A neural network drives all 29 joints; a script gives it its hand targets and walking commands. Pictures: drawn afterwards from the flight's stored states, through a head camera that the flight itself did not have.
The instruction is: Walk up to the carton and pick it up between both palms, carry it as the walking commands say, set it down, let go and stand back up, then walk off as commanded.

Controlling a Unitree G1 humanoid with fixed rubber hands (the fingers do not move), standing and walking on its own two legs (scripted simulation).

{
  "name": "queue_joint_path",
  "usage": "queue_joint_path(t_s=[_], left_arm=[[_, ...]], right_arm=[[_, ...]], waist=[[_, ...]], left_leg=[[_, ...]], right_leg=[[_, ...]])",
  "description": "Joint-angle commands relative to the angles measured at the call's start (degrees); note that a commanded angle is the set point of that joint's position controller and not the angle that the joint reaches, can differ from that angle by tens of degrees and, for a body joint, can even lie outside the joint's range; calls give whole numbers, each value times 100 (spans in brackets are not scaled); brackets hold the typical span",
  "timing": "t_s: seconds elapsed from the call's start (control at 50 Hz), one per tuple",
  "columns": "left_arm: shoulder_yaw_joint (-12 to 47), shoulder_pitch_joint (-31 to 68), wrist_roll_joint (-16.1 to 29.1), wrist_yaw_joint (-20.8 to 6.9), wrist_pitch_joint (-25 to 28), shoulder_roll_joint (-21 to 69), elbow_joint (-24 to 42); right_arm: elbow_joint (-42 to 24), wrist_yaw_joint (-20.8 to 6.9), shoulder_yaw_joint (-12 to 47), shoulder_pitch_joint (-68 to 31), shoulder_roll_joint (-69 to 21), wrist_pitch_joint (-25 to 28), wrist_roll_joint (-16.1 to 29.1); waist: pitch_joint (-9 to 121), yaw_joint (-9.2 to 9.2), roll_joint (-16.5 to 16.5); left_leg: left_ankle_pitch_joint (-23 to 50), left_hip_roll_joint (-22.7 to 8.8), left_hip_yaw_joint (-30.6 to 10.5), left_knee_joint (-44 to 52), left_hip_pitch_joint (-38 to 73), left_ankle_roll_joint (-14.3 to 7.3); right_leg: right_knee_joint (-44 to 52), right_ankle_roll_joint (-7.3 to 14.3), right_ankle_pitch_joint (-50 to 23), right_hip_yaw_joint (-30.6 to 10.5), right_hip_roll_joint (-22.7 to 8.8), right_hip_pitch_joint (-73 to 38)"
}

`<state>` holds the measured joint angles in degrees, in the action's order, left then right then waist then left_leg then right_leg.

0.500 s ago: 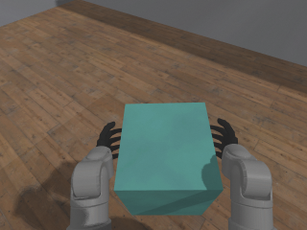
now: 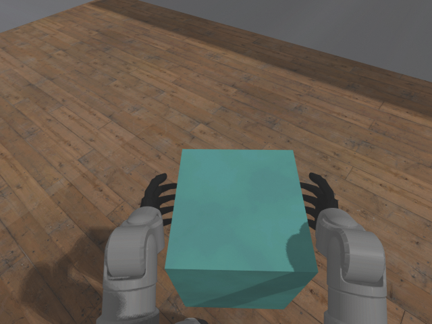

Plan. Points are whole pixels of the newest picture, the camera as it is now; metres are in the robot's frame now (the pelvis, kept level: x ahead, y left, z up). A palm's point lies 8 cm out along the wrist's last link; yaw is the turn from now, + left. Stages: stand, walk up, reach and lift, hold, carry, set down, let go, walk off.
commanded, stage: carry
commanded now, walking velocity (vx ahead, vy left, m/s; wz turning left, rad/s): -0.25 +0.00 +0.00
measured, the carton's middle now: (235, 233) +0.28 +0.00 +0.00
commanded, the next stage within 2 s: none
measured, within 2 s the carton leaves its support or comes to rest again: neither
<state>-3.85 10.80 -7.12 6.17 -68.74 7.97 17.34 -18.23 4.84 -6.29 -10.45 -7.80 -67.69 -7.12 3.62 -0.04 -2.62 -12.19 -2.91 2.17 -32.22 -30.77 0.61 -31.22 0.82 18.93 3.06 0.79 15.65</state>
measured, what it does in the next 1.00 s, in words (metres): walks backwards: left foot, then right foot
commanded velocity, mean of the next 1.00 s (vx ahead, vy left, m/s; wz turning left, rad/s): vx -0.20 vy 0.00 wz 0.00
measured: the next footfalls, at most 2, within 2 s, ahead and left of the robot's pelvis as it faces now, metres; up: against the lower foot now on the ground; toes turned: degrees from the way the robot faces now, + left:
left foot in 0.34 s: -0.14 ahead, +0.13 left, +0.00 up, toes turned +4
right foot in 0.76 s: -0.31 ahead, -0.11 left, +0.00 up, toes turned +10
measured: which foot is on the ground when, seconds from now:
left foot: up 0.00-0.32, down 0.34-0.76, up 0.78-1.00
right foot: down 0.00-0.36, up 0.38-0.74, down 0.76-1.00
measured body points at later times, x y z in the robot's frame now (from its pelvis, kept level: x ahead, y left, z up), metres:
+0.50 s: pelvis -0.19 +0.02 +0.01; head -0.18 +0.05 +0.46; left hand +0.07 +0.20 +0.07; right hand +0.10 -0.09 +0.09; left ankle -0.18 +0.12 -0.73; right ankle -0.17 -0.11 -0.64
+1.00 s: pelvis -0.38 -0.01 +0.01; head -0.38 -0.03 +0.46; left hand -0.09 +0.13 +0.10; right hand -0.10 -0.16 +0.09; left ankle -0.40 +0.13 -0.68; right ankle -0.34 -0.11 -0.73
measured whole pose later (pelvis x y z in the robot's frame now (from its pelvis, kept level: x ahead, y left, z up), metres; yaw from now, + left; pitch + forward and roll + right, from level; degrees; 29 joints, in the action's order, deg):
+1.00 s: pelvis -0.38 -0.01 +0.01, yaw +1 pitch +4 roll +2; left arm -4.6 9.6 -7.5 5.0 -68.7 7.8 18.4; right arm -19.1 6.6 -4.9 -10.7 -7.8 -68.6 -6.2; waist 5.2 2.0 -0.7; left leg -25.0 0.1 1.7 -48.6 -25.4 2.2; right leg -29.4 1.2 11.8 1.8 -2.5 21.4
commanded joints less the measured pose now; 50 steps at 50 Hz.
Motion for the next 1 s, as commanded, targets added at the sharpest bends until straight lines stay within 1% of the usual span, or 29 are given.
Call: queue_joint_path(t_s=[0.0,0.02,0.04,0.08,0.16,0.24,0.28,0.3,0.32,0.34,0.36,0.38,0.4,0.42,0.46,0.48,0.54,0.62,0.66,0.7,0.72,0.74,0.76,0.78,0.8,0.82,0.86,0.9,0.98], left_arm=[[3852,2506,2430,-1535,57,5555,473],[3800,2557,2404,-1537,84,5543,545],[3756,2540,2344,-1530,117,5441,610],[3541,2248,2179,-1534,120,5246,507],[3403,1940,2064,-1532,81,5031,255],[3581,2080,2135,-1545,39,5022,305],[3675,2160,2189,-1540,31,5073,332],[3737,2196,2221,-1528,33,5101,364],[3812,2272,2252,-1511,45,5146,400],[3887,2364,2281,-1498,65,5164,421],[4119,2633,2436,-1516,49,5276,807],[4293,3116,2614,-1546,83,5490,975],[4277,3165,2656,-1546,111,5615,839],[4296,3036,2655,-1551,146,5680,803],[4280,2881,2603,-1523,162,5578,819],[4281,2802,2613,-1493,157,5480,848],[4265,2615,2548,-1410,93,5245,822],[4164,2473,2404,-1397,-11,5193,535],[4091,2435,2378,-1418,-34,5230,411],[4032,2367,2351,-1441,-33,5331,300],[3997,2352,2326,-1461,-29,5366,263],[3941,2345,2298,-1484,-37,5335,219],[3925,2085,2226,-1501,27,5345,194],[3941,2414,2400,-1520,53,5491,501],[3838,2541,2431,-1527,53,5559,530],[3812,2618,2398,-1520,92,5504,650],[3637,2378,2219,-1511,121,5331,594],[3497,2140,2104,-1500,100,5202,409],[3557,2014,2050,-1483,31,5067,281]], right_arm=[[-586,-1417,4320,-2962,-5386,-36,2500],[-575,-1427,4369,-3024,-5478,-10,2596],[-531,-1443,4451,-2980,-5544,-2,2697],[-478,-1414,4570,-2834,-5495,-32,2757],[-314,-1304,4449,-2516,-5209,-102,2584],[-78,-1259,4243,-2310,-5265,-117,2394],[60,-1267,4165,-2154,-5320,-113,2346],[102,-1277,4139,-2083,-5321,-105,2342],[107,-1293,4096,-2059,-5318,-109,2344],[66,-1309,4062,-2031,-5366,-120,2332],[109,-1342,3983,-2029,-5332,-22,2300],[-250,-1389,4007,-2443,-5517,-10,2423],[-189,-1427,3971,-2465,-5581,-9,2470],[-330,-1446,3976,-2393,-5534,33,2431],[-305,-1438,3846,-2217,-5376,64,2312],[-293,-1430,3779,-2055,-5297,66,2271],[-219,-1415,3676,-1807,-5086,25,2185],[-118,-1420,3767,-1892,-5031,-71,2152],[-119,-1421,3880,-1976,-5100,-95,2195],[-173,-1413,4013,-2127,-5175,-101,2266],[-204,-1404,4072,-2203,-5180,-101,2282],[-163,-1397,4124,-2244,-5180,-100,2300],[-450,-1403,4196,-2435,-5174,-101,2373],[-590,-1401,4273,-2780,-5335,-64,2451],[-594,-1409,4324,-2953,-5434,-37,2512],[-553,-1432,4401,-2994,-5528,-22,2627],[-524,-1433,4564,-2888,-5537,-46,2737],[-456,-1387,4542,-2759,-5351,-94,2691],[-192,-1316,4311,-2410,-5183,-154,2451]], waist=[[994,-32,1526],[1037,4,1021],[1041,41,960],[1170,16,1176],[1439,-26,1410],[1589,-120,1657],[1650,-58,1560],[1691,-46,1426],[1715,-84,1160],[1653,-93,255],[1120,-12,-1670],[934,10,-1391],[968,47,-780],[998,20,-434],[1252,21,-584],[1362,25,-656],[1587,32,-833],[1640,97,-998],[1693,116,-1029],[1742,35,-830],[1672,41,-549],[1634,83,181],[1372,-38,1957],[1051,-39,1874],[1106,-27,1264],[1114,29,924],[1176,38,1194],[1272,16,1243],[1427,-89,1541]], left_leg=[[-2261,277,-173,-2482,-51,126],[-1947,451,-386,-3210,-61,104],[-1506,452,-473,-3559,-77,85],[-1146,526,-408,-3818,-368,186],[-1498,410,-12,-2650,-375,231],[-1854,541,163,-1107,520,62],[-1229,531,195,152,1140,9],[-696,402,155,1001,1671,30],[-596,48,-231,1444,2256,28],[-670,-859,-1211,1680,2674,-63],[673,-2309,-2427,1695,1982,-853],[2032,-2301,-2099,1505,1435,-1242],[2504,-1947,-1632,1332,1357,-1215],[2820,-1553,-1035,1087,1419,-994],[3478,-1170,-569,748,2056,-831],[3626,-1122,-591,681,2274,-807],[3396,-1164,-958,675,2662,-822],[2481,-1312,-1392,960,2457,-947],[2198,-1352,-1503,1055,2397,-962],[1678,-1171,-1299,1003,2067,-705],[1063,-937,-1130,828,1586,-448],[138,-571,-834,335,844,-178],[-1528,228,59,-361,-321,180],[-2387,161,-47,-1893,-88,135],[-2153,383,-327,-2812,-11,83],[-1638,407,-464,-3246,34,70],[-923,359,-361,-3314,-195,148],[-949,308,-149,-2638,-200,255],[-1639,399,151,-772,635,112]], right_leg=[[1344,1082,-3043,-1917,-2606,181],[1184,867,-3103,-1348,-2193,319],[1092,561,-2967,-868,-1824,272],[841,407,-3314,-522,-1479,-302],[654,632,-3764,-1016,-1606,-1034],[852,700,-3174,-1528,-1746,-937],[756,588,-2978,-1431,-1651,-799],[678,344,-2691,-1269,-1490,-549],[493,36,-1992,-1143,-1286,-48],[-12,-220,-744,-910,-965,668],[-790,-418,1058,218,-207,1885],[-2368,-313,1667,-71,-244,1679],[-3245,-236,1425,-348,-56,1720],[-3729,-231,1045,-478,-45,1732],[-4041,-343,673,-403,-16,1998],[-4005,-423,681,-373,14,2029],[-3197,-512,964,-152,-50,1888],[-1816,-349,1222,17,34,1160],[-1018,-223,1079,46,68,783],[496,-111,226,110,36,-59],[1192,-79,1,-142,-211,-620],[1536,-6,144,-933,-918,-1126],[1679,762,-961,-2504,-2505,-719],[1401,1114,-2628,-2211,-2801,88],[1278,1026,-2894,-1711,-2430,260],[1214,699,-2471,-1116,-1973,340],[1081,343,-2163,-591,-1416,-114],[965,393,-2155,-610,-1294,-509],[939,605,-1905,-1319,-1568,-663]])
